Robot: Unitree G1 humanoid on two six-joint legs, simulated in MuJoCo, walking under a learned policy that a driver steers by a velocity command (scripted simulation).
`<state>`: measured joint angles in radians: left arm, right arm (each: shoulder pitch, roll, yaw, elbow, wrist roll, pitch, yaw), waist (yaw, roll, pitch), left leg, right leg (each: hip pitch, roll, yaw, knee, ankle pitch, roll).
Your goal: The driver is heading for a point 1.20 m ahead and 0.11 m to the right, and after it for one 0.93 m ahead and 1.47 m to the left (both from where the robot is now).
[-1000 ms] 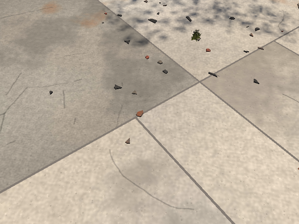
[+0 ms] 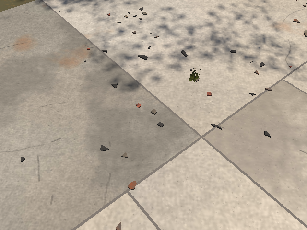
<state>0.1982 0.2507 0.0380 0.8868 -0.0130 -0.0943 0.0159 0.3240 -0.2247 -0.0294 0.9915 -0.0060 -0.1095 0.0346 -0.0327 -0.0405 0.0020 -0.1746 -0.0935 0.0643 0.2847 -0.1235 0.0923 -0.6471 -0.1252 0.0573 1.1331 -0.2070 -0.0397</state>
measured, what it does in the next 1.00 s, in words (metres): walks ahead: right foot, then left foot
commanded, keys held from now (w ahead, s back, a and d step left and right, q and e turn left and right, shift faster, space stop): no key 1.00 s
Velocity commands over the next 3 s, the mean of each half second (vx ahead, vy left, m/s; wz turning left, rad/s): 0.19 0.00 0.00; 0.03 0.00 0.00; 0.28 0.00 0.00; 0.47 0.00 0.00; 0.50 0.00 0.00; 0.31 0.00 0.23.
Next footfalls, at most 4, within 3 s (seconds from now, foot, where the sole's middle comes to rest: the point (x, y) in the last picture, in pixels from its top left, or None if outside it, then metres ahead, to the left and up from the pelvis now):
0.24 right None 0.29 -0.14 -0.78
0.54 left None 0.21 0.09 -0.78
1.78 left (132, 199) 0.66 0.10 -0.78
2.36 right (175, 140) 0.99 -0.13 -0.78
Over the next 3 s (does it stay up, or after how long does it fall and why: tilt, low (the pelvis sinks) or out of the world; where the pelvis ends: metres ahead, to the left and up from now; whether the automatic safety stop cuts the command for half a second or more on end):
stays up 1.12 0.01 -0.02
